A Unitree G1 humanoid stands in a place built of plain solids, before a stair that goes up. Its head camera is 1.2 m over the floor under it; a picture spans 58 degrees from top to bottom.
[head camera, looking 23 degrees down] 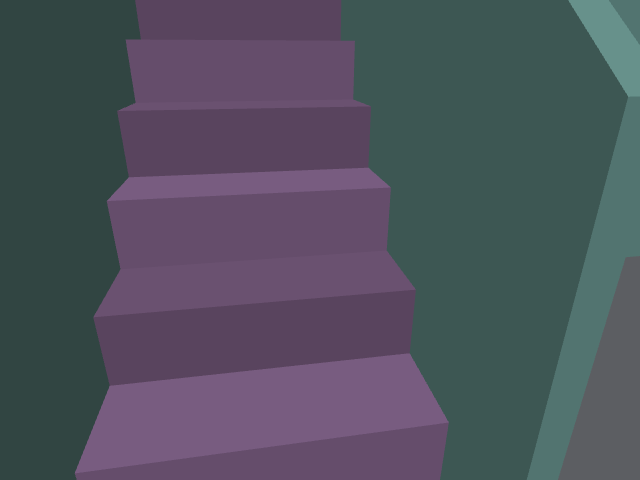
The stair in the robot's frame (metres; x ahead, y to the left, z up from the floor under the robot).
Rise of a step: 0.21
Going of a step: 0.26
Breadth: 0.81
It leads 9 degrees to the left of straight ahead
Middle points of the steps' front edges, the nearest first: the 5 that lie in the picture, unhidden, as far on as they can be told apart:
0.69 0.10 0.42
0.95 0.14 0.63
1.20 0.18 0.84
1.45 0.23 1.05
1.71 0.27 1.25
